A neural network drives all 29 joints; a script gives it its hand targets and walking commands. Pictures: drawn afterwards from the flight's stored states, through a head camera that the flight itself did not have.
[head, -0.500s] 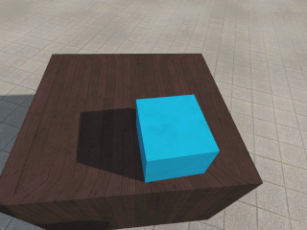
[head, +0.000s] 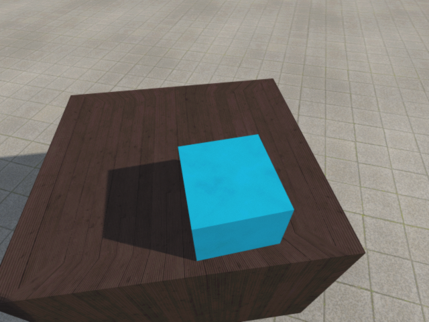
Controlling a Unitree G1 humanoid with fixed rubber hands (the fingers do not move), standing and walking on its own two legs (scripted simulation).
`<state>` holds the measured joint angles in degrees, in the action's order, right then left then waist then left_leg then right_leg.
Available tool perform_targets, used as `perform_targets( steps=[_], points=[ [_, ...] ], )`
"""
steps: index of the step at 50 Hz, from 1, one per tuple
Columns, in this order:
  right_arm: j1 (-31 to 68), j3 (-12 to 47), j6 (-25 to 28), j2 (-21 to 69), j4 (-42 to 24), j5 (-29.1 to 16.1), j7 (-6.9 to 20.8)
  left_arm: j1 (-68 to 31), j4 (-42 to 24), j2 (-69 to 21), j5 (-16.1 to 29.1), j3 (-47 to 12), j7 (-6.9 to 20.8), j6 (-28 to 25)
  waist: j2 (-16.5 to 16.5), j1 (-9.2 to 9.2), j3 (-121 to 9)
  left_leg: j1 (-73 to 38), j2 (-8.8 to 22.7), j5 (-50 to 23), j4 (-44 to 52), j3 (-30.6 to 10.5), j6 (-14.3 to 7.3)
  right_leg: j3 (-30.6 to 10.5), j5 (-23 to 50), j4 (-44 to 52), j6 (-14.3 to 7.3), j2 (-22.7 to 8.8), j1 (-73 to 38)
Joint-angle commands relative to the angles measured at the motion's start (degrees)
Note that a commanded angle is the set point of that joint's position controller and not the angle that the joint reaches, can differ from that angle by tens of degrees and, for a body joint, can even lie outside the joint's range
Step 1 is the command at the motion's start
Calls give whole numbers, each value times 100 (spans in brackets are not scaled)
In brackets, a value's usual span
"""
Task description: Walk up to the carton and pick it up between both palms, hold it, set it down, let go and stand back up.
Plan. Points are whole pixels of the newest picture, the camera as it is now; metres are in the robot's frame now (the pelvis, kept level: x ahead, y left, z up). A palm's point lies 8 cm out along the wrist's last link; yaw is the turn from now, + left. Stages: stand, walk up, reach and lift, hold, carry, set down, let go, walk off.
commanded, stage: walk up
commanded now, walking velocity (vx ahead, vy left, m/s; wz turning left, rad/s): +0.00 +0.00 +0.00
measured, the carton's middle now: (228, 194) +0.42 -0.01 -0.05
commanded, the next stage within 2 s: none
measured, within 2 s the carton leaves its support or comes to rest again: neither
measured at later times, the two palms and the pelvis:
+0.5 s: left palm out of the picture -0.04 +0.18 -0.15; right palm out of the picture -0.05 -0.22 -0.15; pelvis +0.00 -0.02 +0.00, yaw -1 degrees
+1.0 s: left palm out of the picture +0.00 +0.15 -0.15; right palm out of the picture -0.04 -0.27 -0.15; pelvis -0.01 -0.07 +0.00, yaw +0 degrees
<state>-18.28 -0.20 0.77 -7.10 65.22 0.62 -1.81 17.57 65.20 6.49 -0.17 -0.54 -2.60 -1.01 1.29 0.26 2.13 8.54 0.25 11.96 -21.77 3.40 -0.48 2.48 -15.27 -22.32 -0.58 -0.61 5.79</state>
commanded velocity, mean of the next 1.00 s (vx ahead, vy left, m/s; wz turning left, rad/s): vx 0.00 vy -0.02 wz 0.00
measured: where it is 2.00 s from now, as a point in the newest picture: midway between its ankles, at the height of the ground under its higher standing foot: outside the picture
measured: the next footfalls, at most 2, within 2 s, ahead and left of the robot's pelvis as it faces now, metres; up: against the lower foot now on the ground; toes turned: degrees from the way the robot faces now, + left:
right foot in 1.62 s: -0.03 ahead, -0.27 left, +0.00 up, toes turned -3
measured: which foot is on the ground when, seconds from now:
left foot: down 0.00-1.00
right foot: down 0.00-1.00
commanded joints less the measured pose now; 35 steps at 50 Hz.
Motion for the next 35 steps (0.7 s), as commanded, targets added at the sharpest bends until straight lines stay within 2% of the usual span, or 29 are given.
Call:
perform_targets(
  steps=[1,2,3,5,6,8,9,10,11,12,13,15,16,18,20,21,22,24,25,26,27,28,29,30,31,32,33,34,35],
  points=[
    [-447,-110,40,-385,7,-25,-24,684,60,359,-8,74,-4,-78,-175,-25,160,-145,548,-826,275,-431,-57,-495,1091,464,-150,-562,273],
    [-443,-103,34,-391,35,-24,-32,621,47,404,-15,65,-11,-81,-347,11,245,-73,575,-802,284,-389,-73,-512,1151,448,-128,-589,273],
    [-475,-88,24,-287,51,-29,-22,566,17,437,-7,69,-17,-84,-216,51,206,8,550,-831,289,-409,-37,-497,1148,479,-192,-559,249],
    [-416,-100,5,-329,61,-12,-29,631,46,430,-23,82,-9,-79,-295,-9,327,77,552,-730,270,-432,-22,-492,1095,485,-168,-539,207],
    [-419,-90,8,-321,27,-24,-41,715,76,434,0,73,2,-93,27,-27,128,-148,566,-732,221,-393,-54,-477,1150,506,-181,-550,263],
    [-509,-90,-4,-389,58,-31,-31,734,121,334,0,50,3,-97,165,-7,264,-148,590,-705,218,-354,-4,-496,1053,560,-161,-540,430],
    [-550,-129,-27,-400,103,-26,-32,673,110,335,-19,50,-4,-87,63,43,394,-89,567,-630,263,-335,53,-485,872,600,-148,-507,474],
    [-556,-123,-44,-401,108,-15,-28,679,93,343,-29,45,-12,-81,6,57,398,-79,588,-624,225,-349,18,-487,944,606,-154,-517,459],
    [-619,-107,-47,-396,132,-18,-31,619,83,348,-16,34,-18,-81,71,100,473,59,596,-681,227,-416,24,-491,1017,566,-161,-508,397],
    [-617,-88,-49,-324,166,-30,-29,683,82,287,-7,42,-6,-76,-40,35,399,75,577,-564,251,-333,59,-500,768,630,-149,-506,448],
    [-566,-84,-66,-281,148,-27,-43,726,116,303,-18,40,-2,-70,155,28,607,13,581,-569,273,-364,51,-541,632,658,-181,-498,643],
    [-529,-93,-51,-371,117,2,-46,780,145,243,-26,44,-9,-77,13,-26,561,7,643,-640,269,-373,42,-510,878,589,-176,-493,519],
    [-604,-70,-40,-304,186,-30,-43,728,117,332,-20,63,-9,-82,102,22,424,103,619,-615,302,-386,47,-504,907,575,-202,-499,375],
    [-571,-63,-26,-306,175,-24,-38,798,120,255,5,66,3,-74,-113,-30,452,127,580,-454,290,-339,47,-547,599,638,-170,-501,480],
    [-539,-41,-22,-245,180,-6,-37,758,114,342,-32,62,-8,-74,-70,12,447,144,597,-503,257,-348,64,-577,715,635,-170,-482,421],
    [-529,-48,-20,-250,194,-7,-41,791,121,363,-10,79,-8,-87,-255,7,335,12,604,-591,238,-298,89,-584,861,632,-177,-504,425],
    [-566,-38,-14,-242,224,-33,-37,803,99,407,-17,72,0,-99,-142,18,346,64,617,-601,207,-302,75,-547,951,625,-169,-510,385],
    [-611,-25,0,-249,250,-38,-42,782,96,350,-21,71,0,-106,-146,14,306,41,623,-703,247,-347,68,-560,1064,580,-197,-500,351],
    [-623,-47,6,-292,232,-13,-46,772,128,304,-25,69,10,-105,-18,0,225,16,614,-753,239,-325,75,-545,1074,572,-218,-490,313],
    [-596,-51,6,-292,225,-7,-48,758,109,283,-13,59,2,-106,-111,-2,340,103,645,-718,214,-335,71,-534,1095,563,-215,-484,342],
    [-698,-312,2,-1099,-42,103,-164,486,45,1142,-26,351,-21,78,408,381,413,-286,1416,-1276,26,-893,-88,79,675,-351,-38,-194,1221],
    [-1054,-435,-27,-1492,9,96,-238,258,-156,1099,-108,355,-8,172,-407,503,385,-585,2083,-1242,236,-1726,-439,184,-94,-1231,70,-83,1996],
    [-1240,-447,-67,-1441,78,118,-308,119,-309,867,-156,344,22,252,-824,614,475,-352,2804,-1242,618,-2362,-861,137,-1277,-2407,168,-88,2331],
    [-1283,-447,-84,-1360,92,187,-349,38,-421,800,-194,371,64,297,-847,579,319,-165,2969,-914,676,-2418,-1092,-137,-1401,-3046,140,-201,2293],
    [-976,-477,-87,-1325,1,225,-365,14,-558,646,-180,361,109,289,-1193,456,301,253,2912,-527,781,-2203,-1162,-266,-1373,-3490,141,-261,2282],
    [-337,-184,-80,-458,34,72,-298,425,-637,-148,-108,85,190,174,-2009,-258,104,1399,1527,104,950,-816,-760,-601,-1085,-2009,-164,-517,625],
    [215,-78,-81,-48,-80,11,-231,829,-445,-226,-70,82,230,75,-1672,-622,122,1484,789,404,583,-334,-258,-533,-140,-673,-261,-397,207],
    [157,-104,-96,-87,-124,-15,-179,923,-319,55,-92,184,184,-19,-986,-503,147,1166,363,205,-159,114,63,-843,566,103,-232,-611,222],
    [-15,-135,-111,-184,-139,-10,-134,950,-254,435,-75,260,108,-67,-538,-330,52,1013,294,103,-735,210,206,-1082,1183,143,-252,-757,318]
  ],
)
